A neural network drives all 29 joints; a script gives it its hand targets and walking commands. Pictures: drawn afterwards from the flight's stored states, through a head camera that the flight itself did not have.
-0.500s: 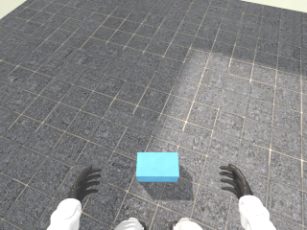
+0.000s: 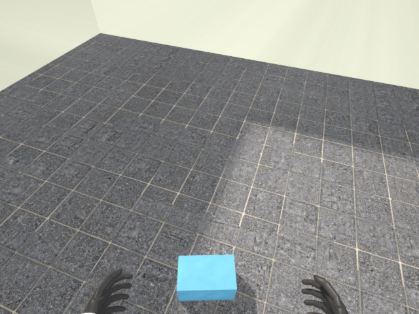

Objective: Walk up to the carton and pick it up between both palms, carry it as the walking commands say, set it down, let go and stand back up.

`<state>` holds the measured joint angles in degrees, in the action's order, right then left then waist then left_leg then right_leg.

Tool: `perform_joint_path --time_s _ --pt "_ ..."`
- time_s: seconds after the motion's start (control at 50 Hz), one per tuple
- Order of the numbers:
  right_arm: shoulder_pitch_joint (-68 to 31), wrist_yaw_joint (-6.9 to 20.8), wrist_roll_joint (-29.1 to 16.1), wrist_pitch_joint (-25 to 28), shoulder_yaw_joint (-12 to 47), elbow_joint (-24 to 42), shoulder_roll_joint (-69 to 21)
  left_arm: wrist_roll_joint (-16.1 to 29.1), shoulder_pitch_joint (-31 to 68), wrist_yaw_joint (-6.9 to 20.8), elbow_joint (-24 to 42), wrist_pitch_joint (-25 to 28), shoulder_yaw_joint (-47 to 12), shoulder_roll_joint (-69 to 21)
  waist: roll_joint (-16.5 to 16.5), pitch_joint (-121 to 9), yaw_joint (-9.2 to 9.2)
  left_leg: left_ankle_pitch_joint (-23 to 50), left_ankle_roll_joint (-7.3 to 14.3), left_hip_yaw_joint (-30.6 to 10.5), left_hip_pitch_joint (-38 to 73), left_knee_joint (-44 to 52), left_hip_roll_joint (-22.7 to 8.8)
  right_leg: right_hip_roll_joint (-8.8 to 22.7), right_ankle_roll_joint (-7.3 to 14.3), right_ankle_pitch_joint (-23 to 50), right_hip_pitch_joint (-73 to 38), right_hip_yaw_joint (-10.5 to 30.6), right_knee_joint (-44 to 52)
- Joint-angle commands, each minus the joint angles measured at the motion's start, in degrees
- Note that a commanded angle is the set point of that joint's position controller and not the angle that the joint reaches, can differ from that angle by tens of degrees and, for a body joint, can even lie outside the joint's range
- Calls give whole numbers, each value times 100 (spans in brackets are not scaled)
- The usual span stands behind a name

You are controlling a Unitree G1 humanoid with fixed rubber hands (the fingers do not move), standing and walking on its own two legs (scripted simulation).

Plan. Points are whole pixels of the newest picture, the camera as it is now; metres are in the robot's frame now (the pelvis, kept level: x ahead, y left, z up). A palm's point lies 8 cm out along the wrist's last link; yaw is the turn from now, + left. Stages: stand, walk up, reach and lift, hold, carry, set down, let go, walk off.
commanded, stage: let go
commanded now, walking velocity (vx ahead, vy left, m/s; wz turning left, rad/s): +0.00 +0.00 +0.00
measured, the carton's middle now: (206, 277) +0.42 +0.02 -0.69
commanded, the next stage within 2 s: stand in 0.10 s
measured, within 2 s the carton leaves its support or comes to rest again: neither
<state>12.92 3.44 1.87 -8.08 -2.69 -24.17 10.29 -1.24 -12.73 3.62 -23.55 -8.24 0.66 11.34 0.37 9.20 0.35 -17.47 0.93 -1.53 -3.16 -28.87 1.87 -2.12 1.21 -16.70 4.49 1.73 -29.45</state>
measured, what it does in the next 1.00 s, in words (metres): stands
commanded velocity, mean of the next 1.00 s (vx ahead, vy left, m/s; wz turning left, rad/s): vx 0.00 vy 0.00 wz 0.00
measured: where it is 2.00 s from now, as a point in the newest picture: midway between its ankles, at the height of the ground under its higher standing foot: outside the picture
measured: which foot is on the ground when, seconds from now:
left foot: down 0.00-1.00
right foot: down 0.00-1.00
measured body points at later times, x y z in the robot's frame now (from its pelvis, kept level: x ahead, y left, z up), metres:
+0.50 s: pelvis +0.01 +0.01 +0.00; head -0.08 +0.01 +0.45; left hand +0.09 +0.31 -0.10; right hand +0.12 -0.28 -0.08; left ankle -0.01 +0.11 -0.74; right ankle +0.00 -0.10 -0.74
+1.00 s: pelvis -0.03 +0.01 +0.01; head -0.09 +0.01 +0.45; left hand +0.01 +0.31 -0.12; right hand +0.05 -0.28 -0.12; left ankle -0.01 +0.11 -0.74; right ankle +0.00 -0.10 -0.74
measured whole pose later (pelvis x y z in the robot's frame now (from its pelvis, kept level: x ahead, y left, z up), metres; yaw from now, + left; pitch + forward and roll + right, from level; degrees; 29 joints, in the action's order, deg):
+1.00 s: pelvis -0.03 +0.01 +0.01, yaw +2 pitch -4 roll +0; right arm 16.4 -0.2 1.4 2.2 -0.1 -56.2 19.2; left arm -1.4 -17.2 0.4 -58.5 1.6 2.4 18.2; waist -0.3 -5.4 -0.6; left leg -12.3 2.3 -2.9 -8.7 -25.4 3.5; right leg -0.3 0.0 -11.7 8.8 0.4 -24.8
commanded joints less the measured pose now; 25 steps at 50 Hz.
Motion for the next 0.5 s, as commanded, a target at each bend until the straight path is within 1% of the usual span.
perform_joint_path --time_s 0.0,0.02,0.04,0.06,0.08,0.1,0.12,0.14,0.16,0.18,0.2,0.22,0.24,0.26,0.28,0.3,0.32,0.34,0.36,0.38,0.4,0.42,0.44,0.46,0.48 --pt "-388 -77 -38 209 -254 796 689 -28 323 -120 871 56 255 667 -110 -762 -53 1429 -146 -142 -200 421 -32 38 -187 1468 -52 15 399" --pt "-439 -92 -40 188 -206 828 722 -39 312 -131 821 23 274 670 -72 -719 -68 1455 -107 -138 -266 429 -39 35 -192 1506 -89 -4 391" --pt "-488 -132 -60 239 -225 775 775 -51 264 -183 848 -86 334 639 -77 -773 -129 1404 -136 -100 -311 399 -28 53 -189 1471 -57 3 419" --pt "-474 -162 -109 232 -168 762 781 -8 237 -229 876 -164 369 689 107 -827 -91 1416 -97 -128 -275 382 -39 56 -208 1475 -51 6 382" --pt "-155 -292 -42 460 -332 -227 1358 7 203 -383 -156 281 578 1368 69 -2114 -104 2064 -111 -351 -475 81 -369 466 -113 1876 -17 195 318" --pt "-194 -322 -23 585 -373 -277 1531 -36 125 -423 -231 487 561 1431 12 -2184 -108 2180 -56 -288 -493 -7 -363 546 -71 2211 -235 307 347" --pt "-138 -333 4 664 -352 -374 1426 -97 114 -435 -442 611 528 1466 130 -2036 -9 2191 -20 -404 -473 42 -443 602 -15 2268 3 356 335" --pt "-134 -332 24 719 -308 -512 1400 -101 215 -417 -566 730 521 1358 46 -1813 -22 2100 7 -425 -629 126 -436 584 -31 2161 82 347 410" --pt "-68 -341 21 759 -303 -624 1405 -89 204 -432 -701 775 500 1277 -188 -1721 17 1859 51 -448 -707 175 -414 611 -15 1992 177 420 473" --pt "-222 -324 39 827 -267 -671 1376 -73 266 -411 -824 826 500 1269 -118 -1443 -49 1655 47 -483 -855 276 -398 586 -46 1695 371 408 607" --pt "-215 -319 50 844 -271 -732 1368 -93 304 -405 -908 873 532 1346 -51 -1311 -28 1554 47 -507 -948 337 -442 626 -47 1553 453 411 678" --pt "-235 -334 51 899 -276 -790 1443 -68 393 -405 -973 899 541 1331 30 -1286 -31 1286 53 -585 -960 411 -432 638 -55 1263 546 452 776" --pt "-245 -339 44 916 -281 -858 1451 -81 357 -420 -1077 931 554 1374 81 -1135 -32 1297 82 -620 -965 475 -465 618 -65 1123 664 417 812" --pt "-188 -362 39 944 -270 -886 1468 -80 335 -419 -1166 970 587 1417 -107 -1070 -8 1248 70 -596 -981 489 -441 625 -46 1092 704 507 869" --pt "-173 -377 36 983 -272 -954 1512 -77 356 -422 -1237 991 592 1429 -150 -992 2 1261 108 -683 -1090 559 -498 597 -41 1041 702 458 849" --pt "-112 -394 31 1011 -269 -1004 1554 -72 241 -404 -1305 1027 586 1439 -66 -925 -47 1268 123 -753 -1158 575 -529 628 -6 1024 678 484 838" --pt "-115 -379 34 1023 -259 -1035 1542 -85 196 -408 -1401 1052 624 1506 -14 -1062 -71 1191 117 -723 -1113 592 -492 620 -5 978 630 482 883" --pt "-123 -383 40 1046 -279 -1063 1656 -76 218 -396 -1455 1062 608 1539 -54 -995 -48 1187 102 -713 -1165 644 -486 612 -31 1000 607 462 888" --pt "-181 -387 39 1088 -281 -1107 1654 -65 207 -406 -1521 1089 623 1537 -128 -872 -95 1195 92 -780 -1195 652 -492 630 -8 1024 675 504 884" --pt "-180 -396 37 1096 -286 -1135 1725 -74 259 -404 -1583 1085 631 1627 -82 -870 -65 1171 91 -770 -1230 698 -517 644 -27 1009 632 500 922" --pt "-97 -399 32 1108 -275 -1215 1763 -68 177 -398 -1623 1099 644 1633 -37 -810 -97 1163 92 -785 -1204 678 -534 638 -17 1000 679 509 931" --pt "-90 -417 24 1121 -286 -1267 1810 -53 155 -389 -1696 1108 601 1582 -90 -896 -78 1125 115 -828 -1181 708 -542 666 -6 991 650 521 907" --pt "-98 -428 48 1129 -284 -1303 1824 -62 132 -380 -1772 1109 592 1610 -179 -789 -69 1024 100 -829 -1195 724 -547 671 5 989 693 543 932" --pt "-42 -439 29 1126 -245 -1359 1829 -51 132 -378 -1817 1120 598 1657 -94 -870 -72 908 119 -873 -1221 780 -576 679 12 895 640 527 901" --pt "-47 -444 31 1128 -249 -1424 1869 -41 78 -383 -1893 1121 604 1725 -125 -792 -91 773 130 -941 -1285 856 -590 682 34 807 630 550 900"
